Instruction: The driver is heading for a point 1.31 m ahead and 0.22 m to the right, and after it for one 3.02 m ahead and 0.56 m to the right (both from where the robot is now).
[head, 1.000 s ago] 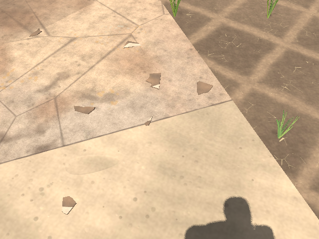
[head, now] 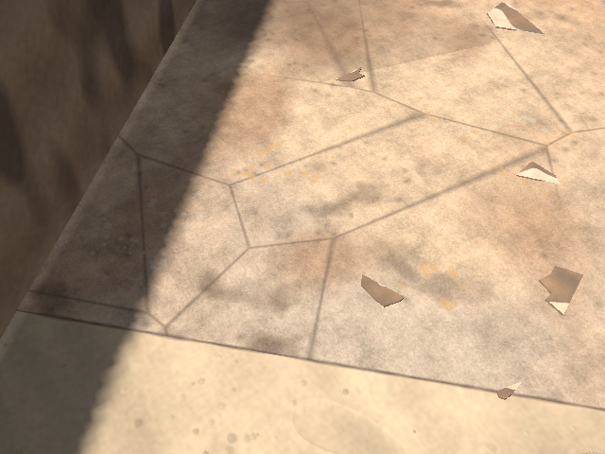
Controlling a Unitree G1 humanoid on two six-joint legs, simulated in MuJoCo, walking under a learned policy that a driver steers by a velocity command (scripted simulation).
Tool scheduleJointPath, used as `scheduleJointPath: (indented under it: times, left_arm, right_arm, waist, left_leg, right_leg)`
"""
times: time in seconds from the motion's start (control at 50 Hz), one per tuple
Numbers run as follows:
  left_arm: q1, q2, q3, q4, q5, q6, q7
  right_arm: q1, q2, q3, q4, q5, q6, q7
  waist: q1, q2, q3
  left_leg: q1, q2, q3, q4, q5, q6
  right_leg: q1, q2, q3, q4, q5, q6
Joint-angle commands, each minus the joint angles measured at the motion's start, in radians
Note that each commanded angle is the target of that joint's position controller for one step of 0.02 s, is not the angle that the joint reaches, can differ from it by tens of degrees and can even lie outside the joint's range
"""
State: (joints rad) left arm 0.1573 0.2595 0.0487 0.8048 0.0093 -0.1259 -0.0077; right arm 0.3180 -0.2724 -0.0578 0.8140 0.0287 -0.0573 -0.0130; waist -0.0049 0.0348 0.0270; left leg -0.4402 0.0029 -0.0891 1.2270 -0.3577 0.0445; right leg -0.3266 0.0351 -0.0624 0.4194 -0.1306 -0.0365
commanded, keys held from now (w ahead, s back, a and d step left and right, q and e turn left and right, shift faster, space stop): w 0.12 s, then w+e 0.88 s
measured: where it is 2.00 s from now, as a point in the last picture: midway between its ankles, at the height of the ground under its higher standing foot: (389, 243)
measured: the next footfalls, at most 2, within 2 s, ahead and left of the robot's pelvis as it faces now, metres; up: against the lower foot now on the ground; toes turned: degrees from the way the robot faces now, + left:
left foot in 0.34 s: +0.34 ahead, +0.17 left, +0.00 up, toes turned +1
right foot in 0.88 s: +0.57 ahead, -0.13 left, +0.00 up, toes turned -21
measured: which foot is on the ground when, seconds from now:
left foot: up 0.00-0.32, down 0.34-0.88, up 0.90-1.00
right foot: down 0.00-0.34, up 0.36-0.86, down 0.88-1.00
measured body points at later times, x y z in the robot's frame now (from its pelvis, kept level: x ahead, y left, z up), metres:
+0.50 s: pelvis +0.26 +0.07 +0.00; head +0.28 +0.08 +0.45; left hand +0.34 +0.34 -0.13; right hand +0.37 -0.20 -0.09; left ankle +0.30 +0.17 -0.74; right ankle +0.20 -0.09 -0.64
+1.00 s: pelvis +0.50 -0.04 -0.01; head +0.54 -0.06 +0.44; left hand +0.74 +0.16 -0.11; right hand +0.49 -0.33 -0.13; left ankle +0.45 +0.15 -0.63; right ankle +0.54 -0.12 -0.74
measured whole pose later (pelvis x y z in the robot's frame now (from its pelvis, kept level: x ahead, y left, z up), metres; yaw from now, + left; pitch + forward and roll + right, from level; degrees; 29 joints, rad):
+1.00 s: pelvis +0.50 -0.04 -0.01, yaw -23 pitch +2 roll +0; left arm 0.19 0.28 0.08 0.72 -0.02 -0.05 -0.04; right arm 0.23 -0.28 -0.06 0.80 0.02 -0.12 -0.01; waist -0.01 0.01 0.06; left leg -0.39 0.06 -0.02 1.24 -0.41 0.00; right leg -0.41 0.08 -0.02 0.57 -0.19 -0.10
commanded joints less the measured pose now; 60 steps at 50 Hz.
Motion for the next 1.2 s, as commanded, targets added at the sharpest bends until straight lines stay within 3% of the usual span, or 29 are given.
scheduleJointPath:
  times: [0.02,0.08,0.14,0.18,0.24,0.28,0.32,0.34,0.36,0.38,0.4,0.44,0.48,0.54,0.62,0.7,0.78,0.82,0.84,0.86,0.88,0.9,0.92,0.94,0.96,0.98,1.0,1.08,1.2]
  left_arm:
    - [0.058,0.081,0.021,-0.007,0.000,-0.014,-0.010]
    - [0.079,0.125,0.034,0.024,-0.011,-0.022,-0.014]
    - [0.096,0.149,0.038,0.036,-0.022,-0.008,-0.010]
    - [0.130,0.161,0.036,0.047,-0.033,0.005,-0.009]
    - [0.199,0.187,0.037,0.071,-0.043,0.022,-0.008]
    - [0.205,0.198,0.039,0.078,-0.046,0.033,-0.004]
    - [0.194,0.189,0.032,0.077,-0.041,0.043,0.000]
    - [0.185,0.137,0.013,0.064,-0.028,0.040,0.000]
    - [0.247,0.023,-0.019,0.028,-0.012,0.025,-0.002]
    - [0.291,0.040,-0.017,0.034,-0.041,0.011,0.001]
    - [0.239,0.129,0.011,0.031,-0.066,0.012,0.003]
    - [0.160,0.123,0.019,0.016,-0.049,0.030,0.011]
    - [0.172,0.092,0.025,0.016,-0.042,0.059,0.007]
    - [0.147,0.054,0.024,-0.006,-0.041,0.082,0.002]
    - [0.044,0.039,0.021,-0.053,-0.033,0.085,-0.011]
    - [-0.103,0.027,0.010,-0.112,-0.027,0.082,-0.039]
    - [-0.182,0.039,0.011,-0.169,-0.032,0.082,-0.061]
    - [-0.151,0.065,0.025,-0.183,-0.032,0.086,-0.065]
    - [-0.079,0.091,0.040,-0.172,-0.034,0.088,-0.063]
    - [0.068,0.136,0.068,-0.138,-0.038,0.089,-0.057]
    - [0.238,0.216,0.108,-0.092,-0.036,0.096,-0.037]
    - [0.237,0.340,0.127,-0.089,-0.041,0.096,-0.020]
    - [0.268,0.303,0.107,-0.128,-0.027,0.077,-0.026]
    - [0.246,0.229,0.088,-0.114,-0.020,0.064,-0.032]
    - [0.192,0.189,0.077,-0.118,-0.029,0.056,-0.032]
    - [0.109,0.152,0.065,-0.135,-0.030,0.055,-0.030]
    - [0.059,0.121,0.054,-0.156,-0.021,0.054,-0.027]
    - [0.074,0.136,0.055,-0.149,-0.018,0.043,-0.008]
    - [0.165,0.146,0.044,-0.092,-0.017,0.039,0.007]
  right_arm:
    - [0.043,-0.021,-0.008,-0.070,0.003,-0.002,0.005]
    - [-0.043,-0.012,0.003,-0.112,-0.015,0.001,0.004]
    - [-0.142,-0.014,0.014,-0.142,-0.024,-0.017,0.018]
    - [-0.225,-0.010,0.020,-0.162,-0.020,-0.029,0.026]
    - [-0.307,-0.035,0.017,-0.196,-0.008,-0.039,0.037]
    - [-0.300,-0.068,0.005,-0.205,-0.005,-0.049,0.042]
    - [-0.154,-0.118,-0.025,-0.162,-0.011,-0.054,0.035]
    - [0.009,-0.179,-0.053,-0.128,-0.022,-0.054,0.023]
    - [0.137,-0.286,-0.078,-0.120,-0.049,-0.043,0.011]
    - [0.178,-0.250,-0.067,-0.106,-0.051,-0.042,0.018]
    - [0.121,-0.173,-0.045,-0.109,-0.039,-0.046,0.024]
    - [-0.028,-0.083,-0.017,-0.117,-0.028,-0.053,0.034]
    - [-0.092,-0.054,-0.015,-0.105,-0.036,-0.064,0.036]
    - [-0.080,-0.073,-0.028,-0.073,-0.044,-0.078,0.024]
    - [-0.046,-0.104,-0.040,-0.036,-0.044,-0.069,0.003]
    - [-0.006,-0.143,-0.052,-0.013,-0.033,-0.055,-0.009]
    - [0.028,-0.167,-0.062,0.013,-0.015,-0.030,-0.009]
    - [0.012,-0.198,-0.069,0.010,-0.009,-0.017,-0.011]
    - [0.001,-0.213,-0.072,0.006,-0.005,-0.009,-0.014]
    - [-0.019,-0.219,-0.072,0.001,0.000,0.000,-0.015]
    - [-0.012,-0.200,-0.062,-0.013,-0.010,-0.004,-0.020]
    - [0.060,-0.041,-0.016,-0.068,-0.053,-0.027,-0.009]
    - [0.010,-0.082,-0.011,-0.094,-0.017,-0.076,0.004]
    - [-0.107,-0.137,-0.026,-0.126,0.021,-0.096,0.011]
    - [-0.123,-0.128,-0.020,-0.130,0.014,-0.105,0.008]
    - [-0.118,-0.129,-0.024,-0.113,-0.014,-0.104,-0.002]
    - [-0.097,-0.144,-0.034,-0.107,-0.030,-0.093,-0.004]
    - [-0.095,-0.095,-0.027,-0.116,-0.044,-0.049,0.001]
    - [-0.272,-0.054,-0.001,-0.144,-0.022,-0.050,0.023]
  waist:
    - [-0.003,-0.099,-0.050]
    - [-0.003,-0.075,-0.010]
    - [0.020,-0.070,-0.002]
    - [0.048,-0.080,0.014]
    - [0.072,-0.104,0.023]
    - [0.047,-0.122,0.014]
    - [-0.041,-0.117,-0.060]
    - [-0.117,-0.074,-0.169]
    - [-0.121,0.172,-0.320]
    - [-0.119,0.255,-0.401]
    - [-0.106,0.153,-0.266]
    - [-0.047,0.081,-0.119]
    - [0.003,0.105,-0.061]
    - [0.021,0.050,-0.030]
    - [0.000,0.027,0.011]
    - [-0.050,0.008,0.059]
    - [-0.063,0.015,0.080]
    - [-0.025,0.047,0.031]
    - [0.020,0.065,-0.021]
    - [0.106,0.053,-0.098]
    - [0.179,-0.006,-0.189]
    - [0.070,-0.297,-0.234]
    - [0.106,-0.220,-0.424]
    - [0.131,-0.139,-0.298]
    - [0.092,-0.095,-0.198]
    - [0.042,-0.039,-0.140]
    - [0.003,-0.051,-0.118]
    - [-0.024,-0.052,-0.083]
    - [0.070,-0.103,-0.024]
  left_leg:
    - [-0.167,0.106,-0.033,-0.026,0.047,0.003]
    - [-0.228,0.126,-0.023,-0.181,0.113,-0.008]
    - [-0.216,0.134,0.027,-0.379,0.274,-0.015]
    - [-0.152,0.103,0.069,-0.506,0.333,-0.025]
    - [-0.109,0.070,0.077,-0.618,0.322,-0.031]
    - [-0.053,0.052,0.074,-0.686,0.282,-0.016]
    - [0.184,0.015,0.100,-0.749,0.255,0.014]
    - [0.424,0.100,0.022,-0.738,0.260,0.056]
    - [0.779,0.372,-0.329,-0.762,0.218,0.165]
    - [0.797,0.454,-0.623,-0.898,0.086,0.241]
    - [0.689,0.418,-0.503,-0.915,0.049,0.205]
    - [0.459,0.327,-0.247,-0.969,0.146,0.151]
    - [0.328,0.272,-0.097,-1.038,0.244,0.128]
    - [0.308,0.268,0.030,-1.072,0.411,0.138]
    - [0.347,0.268,0.142,-1.092,0.422,0.132]
    - [0.395,0.286,0.224,-1.095,0.403,0.117]
    - [0.509,0.312,0.274,-1.026,0.494,0.091]
    - [0.529,0.309,0.306,-0.909,0.810,0.071]
    - [0.527,0.300,0.321,-0.792,0.979,0.060]
    - [0.476,0.267,0.347,-0.595,1.046,0.035]
    - [0.266,0.226,0.348,-0.314,0.849,-0.012]
    - [-0.194,0.045,0.300,0.061,-0.114,-0.080]
    - [-0.321,-0.031,0.024,0.218,-0.254,-0.073]
    - [-0.421,0.019,-0.010,0.214,-0.155,-0.049]
    - [-0.406,0.064,-0.003,0.131,-0.064,-0.028]
    - [-0.332,0.103,-0.003,0.045,-0.004,-0.030]
    - [-0.253,0.126,-0.010,-0.014,0.033,-0.034]
    - [-0.194,0.125,0.030,-0.174,0.138,-0.080]
    - [-0.185,0.100,0.076,-0.551,0.516,-0.061]
  right_leg:
    - [0.163,-0.275,0.290,-0.266,0.014,-0.188]
    - [0.153,-0.292,0.225,-0.312,0.094,-0.220]
    - [0.165,-0.259,0.148,-0.313,0.147,-0.201]
    - [0.139,-0.228,0.115,-0.293,0.146,-0.179]
    - [0.188,-0.258,0.157,-0.251,0.097,-0.163]
    - [0.225,-0.285,0.197,-0.200,0.064,-0.142]
    - [0.192,-0.243,0.175,-0.036,0.178,-0.099]
    - [0.079,-0.179,0.121,0.202,0.149,-0.058]
    - [-0.268,-0.049,0.030,0.594,-0.205,0.013]
    - [-0.411,-0.015,0.154,0.810,-0.454,0.015]
    - [-0.479,-0.066,0.197,0.891,-0.387,0.004]
    - [-0.442,-0.138,0.168,0.834,-0.220,0.004]
    - [-0.348,-0.172,0.168,0.775,-0.126,0.011]
    - [-0.370,-0.169,0.174,0.737,-0.039,0.021]
    - [-0.418,-0.158,0.169,0.530,0.113,0.027]
    - [-0.407,-0.149,0.089,0.354,0.179,0.008]
    - [-0.404,-0.129,0.025,0.265,0.061,-0.036]
    - [-0.288,-0.069,-0.037,0.251,-0.039,-0.074]
    - [-0.181,-0.024,-0.068,0.249,-0.084,-0.096]
    - [0.021,0.029,-0.087,0.184,-0.046,-0.130]
    - [0.331,0.007,0.017,0.150,-0.003,-0.174]
    - [0.641,-0.265,0.548,0.077,-0.077,-0.326]
    - [0.737,-0.384,0.939,-0.110,-0.226,-0.425]
    - [0.681,-0.359,0.806,-0.141,-0.162,-0.359]
    - [0.536,-0.314,0.660,-0.130,-0.080,-0.320]
    - [0.383,-0.269,0.551,-0.129,0.014,-0.283]
    - [0.276,-0.237,0.483,-0.148,0.103,-0.269]
    - [0.136,-0.196,0.347,-0.201,0.294,-0.269]
    - [0.169,-0.159,0.196,-0.230,0.228,-0.177]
